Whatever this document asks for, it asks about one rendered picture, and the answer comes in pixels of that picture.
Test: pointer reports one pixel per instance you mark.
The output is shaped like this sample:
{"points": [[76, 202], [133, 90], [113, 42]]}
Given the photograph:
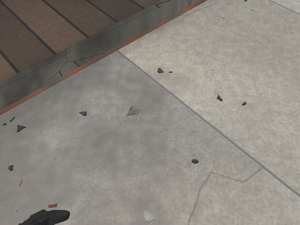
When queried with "robot left hand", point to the robot left hand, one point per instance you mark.
{"points": [[44, 217]]}

